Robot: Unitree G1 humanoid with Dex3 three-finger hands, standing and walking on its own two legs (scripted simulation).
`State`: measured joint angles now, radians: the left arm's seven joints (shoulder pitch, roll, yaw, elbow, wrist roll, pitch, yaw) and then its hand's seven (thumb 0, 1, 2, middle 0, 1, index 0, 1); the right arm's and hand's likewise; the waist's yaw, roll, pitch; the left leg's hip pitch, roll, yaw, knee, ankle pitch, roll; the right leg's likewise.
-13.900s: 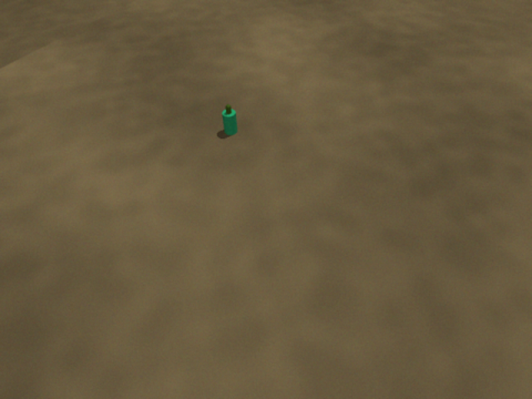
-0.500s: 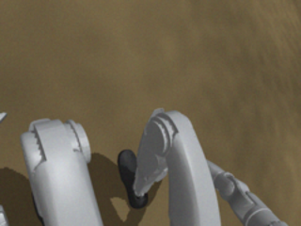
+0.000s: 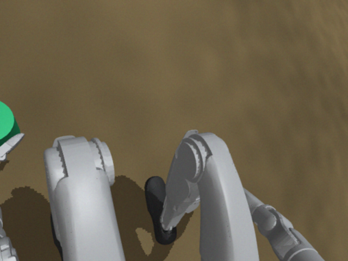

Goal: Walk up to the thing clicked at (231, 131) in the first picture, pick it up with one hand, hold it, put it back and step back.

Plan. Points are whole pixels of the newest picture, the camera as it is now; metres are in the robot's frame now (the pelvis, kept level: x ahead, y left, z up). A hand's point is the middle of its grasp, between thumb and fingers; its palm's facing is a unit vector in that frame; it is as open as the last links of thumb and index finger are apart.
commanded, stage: settle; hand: left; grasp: from the side
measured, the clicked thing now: out of the picture +0.36 +0.31 -0.16
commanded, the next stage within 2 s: lift in 1.52 s
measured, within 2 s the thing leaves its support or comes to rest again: neither
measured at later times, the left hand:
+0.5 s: hand out of the picture +0.34 +0.33 -0.03, palm faces +0.44 -0.90 -0.05, open 11.0 cm
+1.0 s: hand out of the picture +0.35 +0.31 +0.03, palm faces +0.42 -0.91 -0.05, open 11.1 cm
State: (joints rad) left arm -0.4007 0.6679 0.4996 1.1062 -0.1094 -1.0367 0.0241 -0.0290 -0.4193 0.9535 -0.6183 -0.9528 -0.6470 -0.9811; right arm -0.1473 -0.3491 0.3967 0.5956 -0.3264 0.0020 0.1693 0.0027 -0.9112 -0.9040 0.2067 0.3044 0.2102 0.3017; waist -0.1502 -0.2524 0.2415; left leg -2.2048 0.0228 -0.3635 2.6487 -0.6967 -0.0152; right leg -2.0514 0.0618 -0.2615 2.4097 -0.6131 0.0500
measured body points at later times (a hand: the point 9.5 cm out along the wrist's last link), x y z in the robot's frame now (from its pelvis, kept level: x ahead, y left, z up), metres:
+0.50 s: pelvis +0.01 -0.01 +0.03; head +0.19 +0.12 +0.43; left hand +0.31 +0.37 -0.03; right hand +0.23 -0.23 -0.06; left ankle +0.09 +0.13 -0.25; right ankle +0.14 -0.12 -0.25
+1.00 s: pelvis +0.03 -0.02 +0.07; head +0.22 +0.07 +0.47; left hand +0.33 +0.36 +0.03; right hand +0.25 -0.25 -0.05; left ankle +0.09 +0.12 -0.25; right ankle +0.14 -0.12 -0.25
